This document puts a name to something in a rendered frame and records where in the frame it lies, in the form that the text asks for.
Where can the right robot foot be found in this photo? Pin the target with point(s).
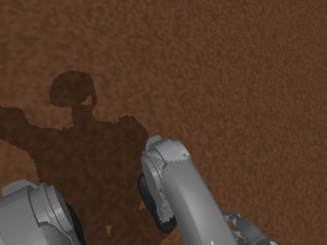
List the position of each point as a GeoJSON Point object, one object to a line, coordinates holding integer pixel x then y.
{"type": "Point", "coordinates": [149, 202]}

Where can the left robot foot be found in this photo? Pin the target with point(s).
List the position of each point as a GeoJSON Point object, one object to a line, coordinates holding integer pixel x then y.
{"type": "Point", "coordinates": [77, 225]}

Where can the right robot hand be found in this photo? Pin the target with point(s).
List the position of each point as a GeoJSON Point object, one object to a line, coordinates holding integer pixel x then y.
{"type": "Point", "coordinates": [244, 228]}

